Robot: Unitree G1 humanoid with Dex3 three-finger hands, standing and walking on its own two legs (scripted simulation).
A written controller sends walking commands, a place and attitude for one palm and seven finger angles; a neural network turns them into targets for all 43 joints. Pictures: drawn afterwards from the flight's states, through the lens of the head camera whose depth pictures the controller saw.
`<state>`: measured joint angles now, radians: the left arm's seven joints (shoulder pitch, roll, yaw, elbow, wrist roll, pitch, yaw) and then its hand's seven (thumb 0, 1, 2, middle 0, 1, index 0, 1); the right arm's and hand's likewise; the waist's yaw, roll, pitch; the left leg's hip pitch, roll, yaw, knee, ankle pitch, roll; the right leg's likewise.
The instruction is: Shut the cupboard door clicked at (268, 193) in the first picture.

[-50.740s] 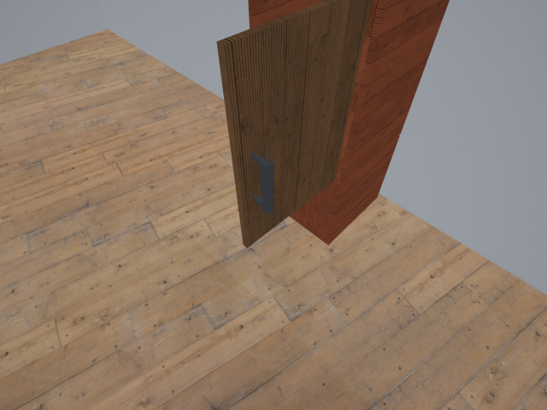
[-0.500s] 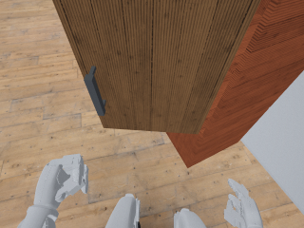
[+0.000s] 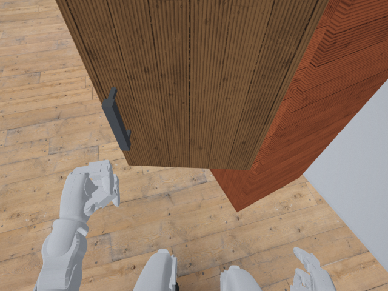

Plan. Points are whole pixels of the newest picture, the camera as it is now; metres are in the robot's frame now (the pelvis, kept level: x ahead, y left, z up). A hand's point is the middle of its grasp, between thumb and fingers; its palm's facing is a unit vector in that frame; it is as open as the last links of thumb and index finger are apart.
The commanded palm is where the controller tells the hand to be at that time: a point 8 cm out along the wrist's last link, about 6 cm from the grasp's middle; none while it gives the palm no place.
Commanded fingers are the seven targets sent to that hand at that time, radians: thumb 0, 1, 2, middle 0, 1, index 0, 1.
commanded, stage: bring the fist close to the handle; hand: left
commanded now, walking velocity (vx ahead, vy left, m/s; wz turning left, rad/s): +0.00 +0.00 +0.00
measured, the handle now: (120, 121) +0.47 +0.21 +0.04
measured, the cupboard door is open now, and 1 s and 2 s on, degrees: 60 60 47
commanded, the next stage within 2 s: push the door shut along its arc in 0.82 s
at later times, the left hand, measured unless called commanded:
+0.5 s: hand (136, 158) +0.37 +0.15 +0.04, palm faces +0.02 -1.00 -0.02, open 3.1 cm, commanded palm +0.34 +0.20 +0.04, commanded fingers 0.00 0.90 0.90 -1.30 -1.50 -1.30 -1.50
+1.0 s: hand (135, 157) +0.37 +0.15 +0.04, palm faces -0.02 -1.00 -0.04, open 3.1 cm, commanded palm +0.36 +0.20 +0.04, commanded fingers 0.00 0.90 0.90 -1.30 -1.50 -1.30 -1.50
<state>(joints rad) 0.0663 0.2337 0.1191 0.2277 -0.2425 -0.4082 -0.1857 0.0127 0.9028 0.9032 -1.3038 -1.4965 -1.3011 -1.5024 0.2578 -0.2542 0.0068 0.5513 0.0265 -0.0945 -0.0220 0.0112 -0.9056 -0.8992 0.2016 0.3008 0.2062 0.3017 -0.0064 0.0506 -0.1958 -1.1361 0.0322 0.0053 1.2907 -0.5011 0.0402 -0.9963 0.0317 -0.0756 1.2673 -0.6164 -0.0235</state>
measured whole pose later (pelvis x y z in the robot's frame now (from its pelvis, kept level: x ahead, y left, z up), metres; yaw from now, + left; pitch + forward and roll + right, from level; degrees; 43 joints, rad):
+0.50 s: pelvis +0.00 +0.00 +0.00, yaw +0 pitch +21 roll -2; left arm -0.29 0.21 0.14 0.58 -0.16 -0.46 -0.09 0.02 0.90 0.90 -1.31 -1.50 -1.30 -1.50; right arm 0.26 -0.24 0.01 0.60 0.01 -0.05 -0.01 0.01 -0.91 -0.90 0.20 0.30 0.21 0.30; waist -0.04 0.04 -0.18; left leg -1.15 0.04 0.02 1.26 -0.48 0.03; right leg -1.02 0.03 -0.06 1.26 -0.60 -0.03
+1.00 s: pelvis +0.00 -0.01 +0.00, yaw +0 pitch +21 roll -2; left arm -0.34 0.25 0.17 0.67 -0.19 -0.50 -0.19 0.01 0.90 0.90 -1.31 -1.50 -1.30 -1.50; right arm 0.23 -0.26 -0.01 0.62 0.03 -0.02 -0.01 0.01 -0.91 -0.90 0.20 0.30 0.21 0.30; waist -0.03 0.03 -0.18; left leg -1.15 0.04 0.02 1.27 -0.48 0.02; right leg -1.03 0.04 -0.06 1.27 -0.61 -0.04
